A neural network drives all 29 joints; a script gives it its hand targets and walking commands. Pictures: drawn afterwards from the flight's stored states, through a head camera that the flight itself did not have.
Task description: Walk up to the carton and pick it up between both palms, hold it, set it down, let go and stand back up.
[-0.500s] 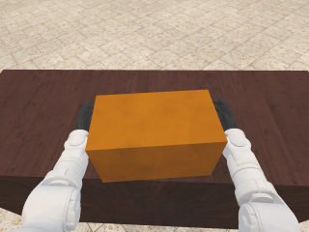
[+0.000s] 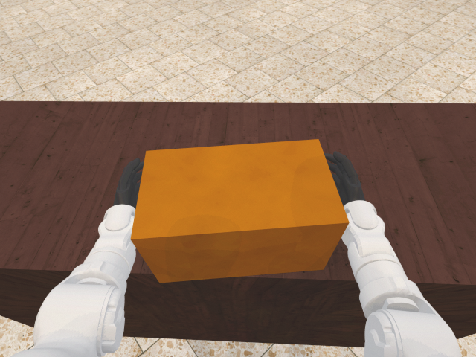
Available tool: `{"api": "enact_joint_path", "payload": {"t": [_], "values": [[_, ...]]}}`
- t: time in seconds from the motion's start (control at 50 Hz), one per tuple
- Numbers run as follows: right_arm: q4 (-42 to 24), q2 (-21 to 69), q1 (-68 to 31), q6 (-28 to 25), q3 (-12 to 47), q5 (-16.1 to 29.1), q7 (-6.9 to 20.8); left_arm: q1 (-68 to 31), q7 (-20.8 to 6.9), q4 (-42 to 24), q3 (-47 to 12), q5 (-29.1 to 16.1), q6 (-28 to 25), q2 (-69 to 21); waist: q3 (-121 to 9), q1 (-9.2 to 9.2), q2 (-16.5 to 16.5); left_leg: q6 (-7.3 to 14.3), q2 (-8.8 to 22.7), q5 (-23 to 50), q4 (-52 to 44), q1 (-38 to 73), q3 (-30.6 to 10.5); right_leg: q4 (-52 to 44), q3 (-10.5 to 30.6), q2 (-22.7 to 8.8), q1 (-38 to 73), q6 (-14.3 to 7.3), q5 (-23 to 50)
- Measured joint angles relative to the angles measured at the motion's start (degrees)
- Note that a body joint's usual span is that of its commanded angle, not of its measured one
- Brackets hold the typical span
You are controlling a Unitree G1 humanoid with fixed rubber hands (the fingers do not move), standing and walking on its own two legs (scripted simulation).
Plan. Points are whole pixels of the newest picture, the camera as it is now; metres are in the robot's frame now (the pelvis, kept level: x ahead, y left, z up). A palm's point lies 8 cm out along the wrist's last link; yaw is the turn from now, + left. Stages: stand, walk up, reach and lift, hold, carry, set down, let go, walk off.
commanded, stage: set down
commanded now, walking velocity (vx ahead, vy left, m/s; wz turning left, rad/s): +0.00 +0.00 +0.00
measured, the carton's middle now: (237, 212) +0.37 +0.01 +0.02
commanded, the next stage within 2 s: none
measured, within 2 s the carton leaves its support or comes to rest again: neither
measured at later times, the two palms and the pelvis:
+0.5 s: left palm (120, 198) +0.40 +0.21 +0.05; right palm (358, 176) +0.41 -0.21 +0.07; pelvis -0.01 +0.00 -0.01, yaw +0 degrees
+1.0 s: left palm (113, 223) +0.35 +0.22 +0.04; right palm (382, 241) +0.31 -0.24 +0.02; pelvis -0.02 +0.01 -0.01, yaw +0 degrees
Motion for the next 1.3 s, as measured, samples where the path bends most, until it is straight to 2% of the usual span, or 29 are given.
{"api": "enact_joint_path", "payload": {"t": [0.1,0.24,0.3,0.38,0.46,0.58,0.7,0.76,0.84,1.0,1.14,1.24,1.3], "values": [[2.0,-0.2,-0.6,-1.3,-0.1,0.8,0.0,-0.3,0.0,0.7,0.0,0.0,-0.5,0.1,0.0,-0.10,-0.2,0.0,0.0,0.0,0.0,0.0,0.0,0.0,0.0,0.0,0.0,0.0,0.0],[8.1,-3.7,-3.7,-0.3,6.9,13.1,-4.8,-1.1,0.5,0.0,-0.2,-0.1,1.4,0.1,0.2,0.32,-0.3,0.0,0.0,-0.5,1.3,-0.3,0.0,0.9,0.0,0.0,-0.1,0.0,-0.4],[8.2,-5.5,-4.8,0.8,9.8,17.8,-5.5,-2.0,1.2,-0.6,-1.5,-0.7,2.8,0.1,0.5,0.88,-0.4,0.0,0.0,-1.4,2.9,-0.8,0.0,2.4,0.0,0.0,-0.5,0.0,-1.1],[8.3,-7.4,-6.7,2.4,10.3,20.4,-5.7,-2.2,2.0,-3.6,-3.9,-3.1,5.3,0.2,0.5,1.57,-0.4,0.0,0.0,-2.3,4.8,-1.5,0.0,4.0,0.0,0.0,-1.1,0.0,-1.9],[8.9,-10.0,-8.6,3.8,12.4,23.1,-5.7,-2.3,2.1,-5.2,-5.1,-3.2,7.3,0.3,0.9,2.14,-0.6,0.0,0.0,-2.7,5.7,-1.6,0.0,4.7,0.0,0.0,-1.2,0.0,-2.3],[9.8,-11.4,-8.7,3.8,14.6,25.1,-5.3,-2.2,1.3,-4.9,-5.4,-3.3,7.6,0.8,1.7,2.21,-1.6,0.0,0.0,-2.8,6.2,-1.7,0.0,5.3,0.0,0.0,-1.3,0.0,-2.4],[9.5,-11.4,-4.2,2.5,15.4,26.9,-4.3,0.4,1.3,-13.3,-5.4,-3.3,9.6,0.9,1.9,2.27,-2.1,0.0,0.0,-2.8,6.5,-1.8,0.0,5.4,0.0,0.0,-1.3,0.0,-2.2],[6.5,-11.5,0.5,1.8,15.5,27.8,-4.0,3.0,0.9,-19.8,-5.4,-3.3,11.9,1.0,2.0,2.34,-2.1,0.0,0.0,-2.7,6.5,-1.8,0.0,5.4,0.0,0.0,-1.3,0.0,-2.1],[2.2,-12.0,6.5,1.7,15.5,28.0,-3.8,4.4,0.2,-21.6,-5.4,-3.3,13.7,1.1,2.1,2.50,-2.0,0.0,0.0,-2.4,6.5,-1.8,0.0,5.4,0.0,0.0,-1.3,0.0,-1.9],[-11.5,-13.5,16.0,2.6,15.5,28.2,-3.5,13.5,-0.3,-32.7,-5.4,-3.3,17.7,2.3,2.9,1.65,-1.7,0.0,0.0,-1.7,6.5,-1.8,0.0,5.4,0.0,0.0,-1.3,0.0,-1.2],[-17.6,-15.3,18.2,6.0,15.3,29.1,-2.5,19.1,0.3,-40.8,-5.4,-3.4,20.4,2.9,3.0,1.51,-2.1,0.0,0.0,-0.8,6.5,-1.8,0.0,5.4,0.0,0.0,-1.3,0.0,-0.2],[-19.7,-15.3,19.2,9.0,15.0,29.0,-1.7,20.9,0.1,-43.4,-5.4,-3.4,22.7,3.6,3.0,1.62,-2.5,0.0,0.0,-0.1,6.5,-1.8,0.0,5.4,0.0,0.0,-1.3,0.0,0.5],[-19.8,-15.3,19.1,11.1,14.1,28.1,-1.2,21.0,0.4,-42.4,-5.4,-3.4,23.3,4.2,3.0,1.65,-2.5,0.0,0.0,0.3,6.5,-1.8,0.0,5.4,0.0,0.0,-1.3,0.0,0.8]]}}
